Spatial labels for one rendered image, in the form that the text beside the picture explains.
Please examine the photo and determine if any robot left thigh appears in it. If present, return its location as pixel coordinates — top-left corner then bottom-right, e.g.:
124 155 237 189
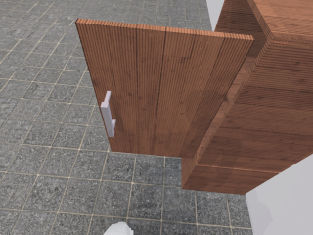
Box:
104 223 134 235

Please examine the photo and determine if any cupboard door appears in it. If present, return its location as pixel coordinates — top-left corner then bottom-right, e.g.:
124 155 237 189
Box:
75 18 255 159

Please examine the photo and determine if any handle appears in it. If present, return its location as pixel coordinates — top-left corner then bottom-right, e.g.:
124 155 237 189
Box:
100 91 116 137

